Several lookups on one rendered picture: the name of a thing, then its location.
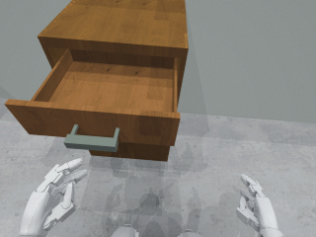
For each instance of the robot left thigh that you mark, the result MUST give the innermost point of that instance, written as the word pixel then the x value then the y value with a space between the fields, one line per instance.
pixel 126 232

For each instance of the handle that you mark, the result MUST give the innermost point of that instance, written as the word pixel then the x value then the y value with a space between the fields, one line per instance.
pixel 89 142

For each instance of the cabinet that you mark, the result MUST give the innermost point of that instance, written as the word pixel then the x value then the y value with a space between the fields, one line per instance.
pixel 142 27

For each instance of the drawer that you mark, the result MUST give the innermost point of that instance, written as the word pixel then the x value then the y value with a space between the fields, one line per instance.
pixel 101 91

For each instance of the right robot hand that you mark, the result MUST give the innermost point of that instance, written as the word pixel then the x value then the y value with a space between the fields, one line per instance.
pixel 260 213

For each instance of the left robot hand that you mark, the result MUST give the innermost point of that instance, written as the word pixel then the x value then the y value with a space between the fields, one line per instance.
pixel 37 219

